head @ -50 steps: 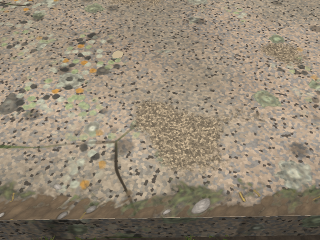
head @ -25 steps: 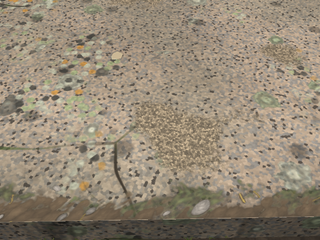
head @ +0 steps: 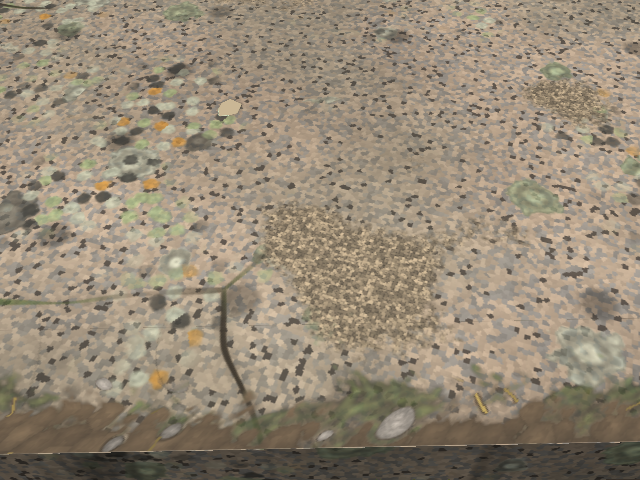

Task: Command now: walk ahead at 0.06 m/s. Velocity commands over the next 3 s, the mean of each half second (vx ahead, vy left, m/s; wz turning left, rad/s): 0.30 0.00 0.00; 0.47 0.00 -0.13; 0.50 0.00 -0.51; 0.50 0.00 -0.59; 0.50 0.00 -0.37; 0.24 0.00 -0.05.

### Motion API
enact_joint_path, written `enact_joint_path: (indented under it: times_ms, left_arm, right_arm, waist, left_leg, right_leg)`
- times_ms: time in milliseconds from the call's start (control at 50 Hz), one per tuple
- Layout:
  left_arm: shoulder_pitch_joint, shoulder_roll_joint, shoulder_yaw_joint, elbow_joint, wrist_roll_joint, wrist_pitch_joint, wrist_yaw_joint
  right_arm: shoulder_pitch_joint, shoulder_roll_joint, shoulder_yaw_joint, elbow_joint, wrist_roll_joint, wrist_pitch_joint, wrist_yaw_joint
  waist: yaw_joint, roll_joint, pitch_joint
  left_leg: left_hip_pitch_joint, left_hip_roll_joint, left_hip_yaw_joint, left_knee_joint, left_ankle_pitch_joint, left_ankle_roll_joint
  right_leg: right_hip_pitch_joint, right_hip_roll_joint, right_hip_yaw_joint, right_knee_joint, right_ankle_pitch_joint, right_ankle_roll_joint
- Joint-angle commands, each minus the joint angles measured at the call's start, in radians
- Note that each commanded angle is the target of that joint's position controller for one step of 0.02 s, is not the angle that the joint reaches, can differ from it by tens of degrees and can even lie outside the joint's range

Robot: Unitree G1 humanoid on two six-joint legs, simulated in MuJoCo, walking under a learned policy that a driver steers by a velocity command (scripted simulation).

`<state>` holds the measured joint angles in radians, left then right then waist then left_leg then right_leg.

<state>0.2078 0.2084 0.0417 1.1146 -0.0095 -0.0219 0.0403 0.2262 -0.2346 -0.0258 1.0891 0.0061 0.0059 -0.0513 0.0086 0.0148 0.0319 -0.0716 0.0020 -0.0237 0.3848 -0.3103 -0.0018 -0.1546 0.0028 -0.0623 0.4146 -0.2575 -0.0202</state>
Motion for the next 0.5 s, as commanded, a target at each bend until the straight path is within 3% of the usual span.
enact_joint_path:
  times_ms: [20, 40, 60, 100, 120, 140, 180, 220, 260, 280, 300, 320, 340, 360, 380, 400, 420, 460, 500]
  left_arm:
    - [0.100, 0.021, -0.014, 0.016, 0.039, 0.004, 0.012]
    - [0.086, 0.032, -0.012, 0.017, 0.039, 0.011, 0.013]
    - [0.069, 0.077, -0.002, 0.011, 0.035, 0.017, 0.011]
    - [0.057, 0.114, 0.010, 0.001, 0.030, 0.024, 0.001]
    - [0.007, 0.178, 0.037, -0.028, -0.028, 0.007, 0.007]
    - [0.038, 0.174, 0.038, -0.023, -0.035, -0.007, 0.007]
    - [0.149, 0.176, 0.049, 0.005, -0.035, -0.028, 0.001]
    - [0.184, 0.191, 0.058, 0.007, -0.023, -0.045, -0.004]
    - [0.090, 0.193, 0.059, -0.040, -0.020, -0.059, -0.010]
    - [0.005, 0.190, 0.057, -0.074, -0.031, -0.057, -0.013]
    - [-0.073, 0.171, 0.051, -0.106, -0.035, -0.051, -0.017]
    - [-0.124, 0.114, 0.033, -0.134, -0.028, -0.053, -0.019]
    - [-0.137, 0.082, 0.022, -0.174, -0.014, -0.069, -0.017]
    - [-0.125, 0.104, 0.028, -0.170, -0.019, -0.083, -0.021]
    - [-0.073, 0.111, 0.028, -0.156, -0.037, -0.092, -0.031]
    - [-0.041, 0.110, 0.028, -0.140, -0.042, -0.096, -0.039]
    - [-0.052, 0.118, 0.033, -0.141, -0.034, -0.099, -0.040]
    - [-0.074, 0.103, 0.038, -0.147, -0.019, -0.096, -0.049]
    - [-0.108, 0.073, 0.030, -0.159, -0.012, -0.087, -0.059]
  right_arm:
    - [0.103, 0.001, 0.018, 0.010, -0.034, -0.006, -0.010]
    - [0.095, -0.005, 0.019, 0.014, -0.036, -0.008, -0.010]
    - [0.079, -0.044, 0.012, 0.010, -0.037, -0.010, -0.009]
    - [0.061, -0.065, 0.009, -0.003, -0.036, -0.015, 0.000]
    - [0.033, -0.132, -0.020, -0.015, 0.032, -0.028, -0.002]
    - [0.038, -0.110, -0.016, -0.021, 0.031, -0.041, -0.001]
    - [0.036, -0.039, -0.005, -0.036, 0.017, -0.066, 0.008]
    - [-0.007, -0.025, -0.007, -0.062, 0.021, -0.086, 0.023]
    - [0.023, -0.036, -0.017, -0.059, 0.028, -0.095, 0.035]
    - [0.084, -0.035, -0.022, -0.036, 0.028, -0.097, 0.037]
    - [0.171, -0.042, -0.034, 0.008, 0.023, -0.097, 0.037]
    - [0.296, -0.099, -0.057, 0.047, 0.015, -0.097, 0.034]
    - [0.410, -0.229, -0.094, 0.060, 0.023, -0.105, 0.043]
    - [0.378, -0.180, -0.076, 0.042, 0.006, -0.122, 0.045]
    - [0.307, -0.116, -0.059, 0.018, 0.001, -0.135, 0.045]
    - [0.257, -0.094, -0.052, -0.001, 0.003, -0.140, 0.051]
    - [0.229, -0.090, -0.047, -0.011, 0.008, -0.137, 0.057]
    - [0.236, -0.054, -0.031, -0.013, -0.001, -0.118, 0.058]
    - [0.257, -0.064, -0.028, -0.016, -0.005, -0.106, 0.048]
  waist:
    - [-0.008, -0.024, -0.072]
    - [-0.008, -0.027, -0.008]
    - [-0.006, -0.029, 0.026]
    - [0.000, -0.047, 0.078]
    - [0.001, -0.057, 0.120]
    - [0.007, -0.077, 0.114]
    - [0.033, -0.140, 0.128]
    - [0.033, -0.158, 0.132]
    - [-0.020, -0.142, 0.118]
    - [-0.069, -0.124, 0.112]
    - [-0.118, -0.080, 0.097]
    - [-0.161, 0.064, 0.063]
    - [-0.186, 0.312, 0.042]
    - [-0.149, 0.226, 0.049]
    - [-0.090, 0.122, 0.073]
    - [-0.057, 0.072, 0.062]
    - [-0.043, 0.033, 0.069]
    - [-0.037, 0.047, 0.047]
    - [-0.037, 0.054, 0.048]
  left_leg:
    - [-0.007, 0.085, -0.044, -0.059, 0.273, 0.026]
    - [-0.029, 0.066, -0.042, -0.067, 0.171, 0.031]
    - [-0.060, 0.049, -0.034, -0.052, 0.068, 0.043]
    - [-0.129, 0.019, -0.019, -0.010, -0.106, 0.069]
    - [-0.194, -0.028, 0.034, 0.035, -0.131, 0.059]
    - [-0.241, -0.025, 0.037, 0.080, -0.154, 0.062]
    - [-0.360, -0.013, 0.060, 0.202, -0.162, 0.071]
    - [-0.384, 0.019, 0.045, 0.312, -0.176, 0.094]
    - [-0.314, 0.055, 0.024, 0.271, -0.178, 0.121]
    - [-0.173, 0.047, 0.044, 0.137, -0.113, 0.134]
    - [0.021, 0.006, 0.064, 0.027, -0.035, 0.135]
    - [0.159, 0.100, -0.120, -0.070, -0.070, 0.163]
    - [0.281, 0.306, -0.482, -0.210, -0.053, 0.267]
    - [0.282, 0.375, -0.603, -0.216, 0.013, 0.315]
    - [0.279, 0.362, -0.500, -0.187, 0.103, 0.288]
    - [0.282, 0.327, -0.397, -0.183, 0.180, 0.249]
    - [0.277, 0.311, -0.322, -0.191, 0.299, 0.220]
    - [0.233, 0.252, -0.184, -0.199, 0.486, 0.177]
    - [0.173, 0.213, -0.106, -0.221, 0.566, 0.177]
  right_leg:
    - [0.100, -0.120, 0.092, -0.062, 0.345, -0.032]
    - [0.072, -0.099, 0.094, -0.077, 0.218, -0.031]
    - [0.056, -0.083, 0.096, -0.077, 0.085, -0.043]
    - [0.013, -0.078, 0.124, -0.094, -0.194, -0.075]
    - [-0.023, -0.055, 0.113, -0.087, -0.262, -0.081]
    - [-0.011, -0.097, 0.170, -0.102, -0.325, -0.106]
    - [0.052, -0.242, 0.366, -0.176, -0.418, -0.191]
    - [0.031, -0.358, 0.510, -0.237, -0.394, -0.256]
    - [-0.028, -0.355, 0.450, -0.236, -0.325, -0.227]
    - [-0.117, -0.299, 0.349, -0.209, -0.286, -0.183]
    - [-0.241, -0.202, 0.215, -0.126, -0.207, -0.131]
    - [-0.368, -0.078, 0.055, 0.125, -0.093, -0.060]
    - [-0.545, 0.040, -0.057, 0.447, -0.158, -0.003]
    - [-0.653, 0.011, 0.072, 0.676, -0.308, -0.018]
    - [-0.705, -0.041, 0.130, 0.772, -0.241, -0.047]
    - [-0.723, -0.075, 0.124, 0.791, -0.151, -0.066]
    - [-0.740, -0.100, 0.112, 0.766, -0.081, -0.070]
    - [-0.677, -0.121, 0.075, 0.720, 0.001, -0.059]
    - [-0.634, -0.110, 0.033, 0.656, 0.068, -0.032]
